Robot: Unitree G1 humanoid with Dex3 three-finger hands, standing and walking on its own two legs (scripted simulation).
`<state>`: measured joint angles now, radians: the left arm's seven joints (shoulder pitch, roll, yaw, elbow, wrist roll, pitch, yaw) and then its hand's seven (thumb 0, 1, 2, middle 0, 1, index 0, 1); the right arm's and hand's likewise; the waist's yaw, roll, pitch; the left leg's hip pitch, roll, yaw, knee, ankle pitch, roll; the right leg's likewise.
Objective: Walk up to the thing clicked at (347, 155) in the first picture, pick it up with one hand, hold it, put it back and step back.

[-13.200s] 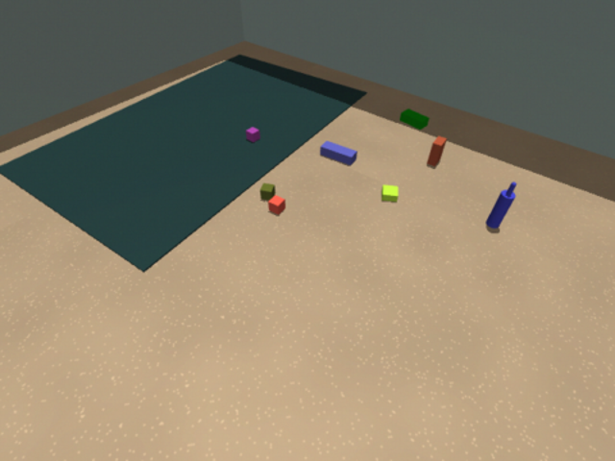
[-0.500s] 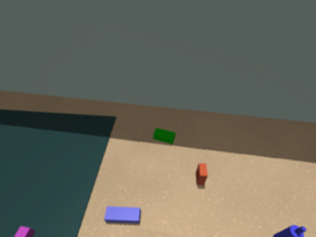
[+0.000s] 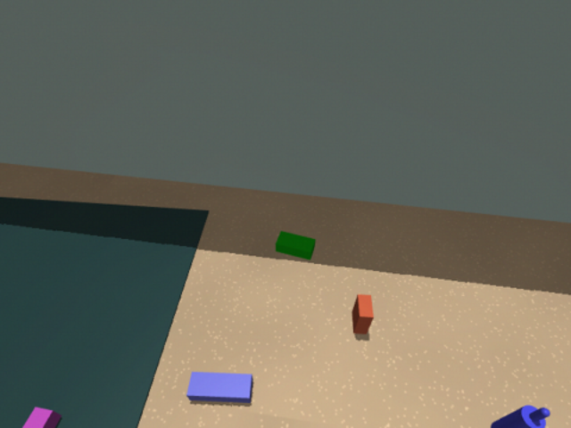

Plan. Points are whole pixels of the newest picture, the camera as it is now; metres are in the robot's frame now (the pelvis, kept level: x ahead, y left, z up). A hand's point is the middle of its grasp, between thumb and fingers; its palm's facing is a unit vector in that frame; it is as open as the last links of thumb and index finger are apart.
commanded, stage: stand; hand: left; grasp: from above
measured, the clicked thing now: (221, 387) +0.42 +0.23 -0.75
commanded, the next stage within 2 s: rise first in 0.42 s
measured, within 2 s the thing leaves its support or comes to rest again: neither
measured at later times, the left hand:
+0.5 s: hand out of the picture +0.07 +0.26 -0.16, palm faces -0.02 -0.94 -0.35, open 7.3 cm
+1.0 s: hand out of the picture +0.14 +0.26 -0.20, palm faces -0.10 -0.92 -0.39, open 13.0 cm
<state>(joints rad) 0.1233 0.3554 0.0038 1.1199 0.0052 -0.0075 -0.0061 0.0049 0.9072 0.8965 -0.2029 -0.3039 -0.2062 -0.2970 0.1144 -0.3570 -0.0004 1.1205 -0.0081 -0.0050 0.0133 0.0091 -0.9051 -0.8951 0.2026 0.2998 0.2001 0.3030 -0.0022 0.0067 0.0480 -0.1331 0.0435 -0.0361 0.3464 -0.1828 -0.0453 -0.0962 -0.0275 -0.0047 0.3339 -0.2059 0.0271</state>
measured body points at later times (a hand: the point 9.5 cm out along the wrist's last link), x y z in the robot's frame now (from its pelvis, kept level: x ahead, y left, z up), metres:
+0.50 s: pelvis +0.00 +0.00 +0.00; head +0.02 +0.00 +0.45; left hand +0.07 +0.31 -0.13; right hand +0.08 -0.30 -0.13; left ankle +0.00 +0.15 -0.75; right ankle -0.01 -0.14 -0.75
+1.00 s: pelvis -0.01 +0.01 -0.05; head +0.06 +0.01 +0.39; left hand +0.15 +0.31 -0.17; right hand +0.11 -0.25 -0.16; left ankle +0.00 +0.15 -0.75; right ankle -0.01 -0.14 -0.75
